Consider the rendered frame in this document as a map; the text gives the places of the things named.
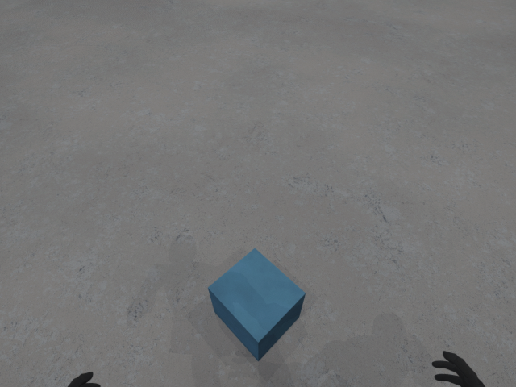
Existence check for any right robot hand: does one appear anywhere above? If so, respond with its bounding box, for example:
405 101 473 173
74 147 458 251
432 351 485 387

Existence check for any carton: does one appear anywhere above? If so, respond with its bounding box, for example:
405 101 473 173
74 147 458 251
208 248 306 361

